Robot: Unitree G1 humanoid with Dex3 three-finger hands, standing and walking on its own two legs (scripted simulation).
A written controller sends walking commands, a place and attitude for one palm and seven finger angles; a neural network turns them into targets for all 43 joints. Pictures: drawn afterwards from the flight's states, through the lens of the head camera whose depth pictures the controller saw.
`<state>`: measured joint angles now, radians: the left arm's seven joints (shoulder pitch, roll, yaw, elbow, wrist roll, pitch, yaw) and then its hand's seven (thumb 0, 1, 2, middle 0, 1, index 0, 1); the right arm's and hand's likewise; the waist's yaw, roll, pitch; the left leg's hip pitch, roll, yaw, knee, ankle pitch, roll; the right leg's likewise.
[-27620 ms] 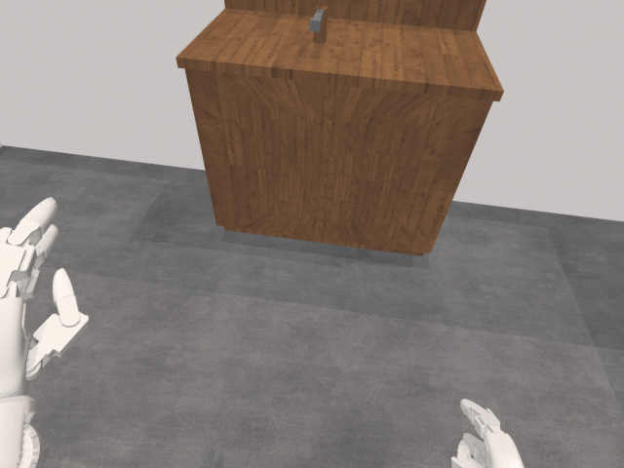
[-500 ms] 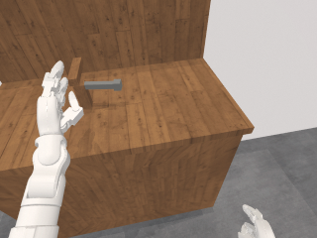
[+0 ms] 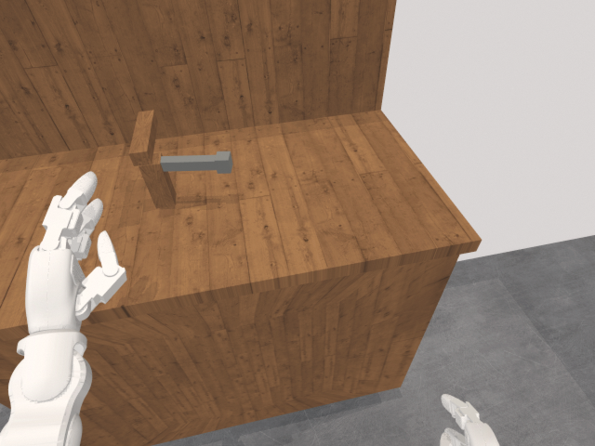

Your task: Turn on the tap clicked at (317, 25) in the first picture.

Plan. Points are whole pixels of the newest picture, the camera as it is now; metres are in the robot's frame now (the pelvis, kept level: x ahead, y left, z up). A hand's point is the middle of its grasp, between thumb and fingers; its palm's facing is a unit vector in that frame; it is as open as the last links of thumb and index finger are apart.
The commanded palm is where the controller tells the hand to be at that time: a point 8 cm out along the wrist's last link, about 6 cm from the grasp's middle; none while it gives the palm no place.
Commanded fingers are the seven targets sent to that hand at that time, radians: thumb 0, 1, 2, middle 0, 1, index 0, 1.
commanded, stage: draw the hand back beside the body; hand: left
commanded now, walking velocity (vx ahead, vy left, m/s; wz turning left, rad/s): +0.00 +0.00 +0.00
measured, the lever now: (223, 162) +0.53 +0.20 +0.11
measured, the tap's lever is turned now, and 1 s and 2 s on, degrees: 78 78 78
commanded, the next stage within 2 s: step back with the hand held close in 0.46 s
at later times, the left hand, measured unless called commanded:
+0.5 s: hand (101, 300) +0.21 +0.24 +0.16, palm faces +0.44 -0.84 -0.32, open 7.4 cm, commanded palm +0.16 +0.27 +0.17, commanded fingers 0.00 0.90 0.90 -0.20 -0.30 -0.20 -0.30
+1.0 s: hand (88, 322) +0.19 +0.25 +0.15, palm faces +0.36 -0.79 -0.50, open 7.4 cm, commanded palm +0.13 +0.29 +0.17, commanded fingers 0.00 0.90 0.90 -0.20 -0.30 -0.20 -0.30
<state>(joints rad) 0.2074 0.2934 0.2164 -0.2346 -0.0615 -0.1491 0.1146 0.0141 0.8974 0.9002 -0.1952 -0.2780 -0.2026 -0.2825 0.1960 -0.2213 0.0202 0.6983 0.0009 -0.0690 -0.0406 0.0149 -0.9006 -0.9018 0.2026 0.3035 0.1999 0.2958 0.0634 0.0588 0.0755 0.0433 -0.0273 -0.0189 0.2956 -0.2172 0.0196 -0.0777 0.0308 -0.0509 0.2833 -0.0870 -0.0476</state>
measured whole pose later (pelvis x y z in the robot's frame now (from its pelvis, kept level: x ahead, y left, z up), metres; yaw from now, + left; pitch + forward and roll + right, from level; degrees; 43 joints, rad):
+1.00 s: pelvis -0.02 +0.01 -0.01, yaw +1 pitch +0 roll +1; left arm 0.51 0.38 0.32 -0.48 -0.04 -0.14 0.15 0.01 0.89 0.90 -0.21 -0.30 -0.22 -0.31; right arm 0.18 -0.26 -0.03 0.57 0.01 -0.01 -0.08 0.01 -0.90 -0.90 0.20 0.30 0.20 0.30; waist 0.01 0.06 0.06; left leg -0.22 -0.06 -0.02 0.47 -0.25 0.03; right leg -0.33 0.00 -0.06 0.44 -0.12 -0.03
